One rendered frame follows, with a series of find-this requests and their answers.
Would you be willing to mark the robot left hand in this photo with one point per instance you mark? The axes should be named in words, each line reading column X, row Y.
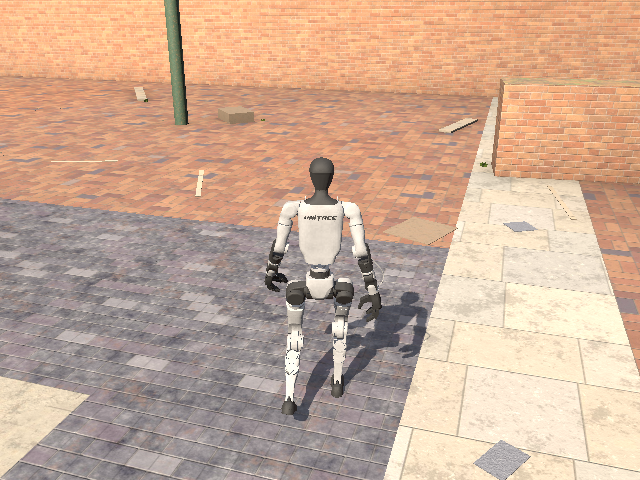
column 279, row 278

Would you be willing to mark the robot right upper arm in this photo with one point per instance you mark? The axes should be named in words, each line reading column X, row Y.
column 352, row 212

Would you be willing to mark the robot left forearm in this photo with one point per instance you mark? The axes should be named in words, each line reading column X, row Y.
column 274, row 261

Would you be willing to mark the robot right hand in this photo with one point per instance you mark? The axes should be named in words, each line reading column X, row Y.
column 376, row 305

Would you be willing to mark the left robot foot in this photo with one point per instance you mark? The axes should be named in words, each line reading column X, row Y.
column 289, row 407

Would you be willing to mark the robot right forearm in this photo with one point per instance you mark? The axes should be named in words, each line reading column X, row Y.
column 368, row 273

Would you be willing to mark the robot torso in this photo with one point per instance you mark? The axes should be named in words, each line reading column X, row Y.
column 320, row 237

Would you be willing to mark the robot left upper arm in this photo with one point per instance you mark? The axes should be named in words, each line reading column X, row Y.
column 289, row 210

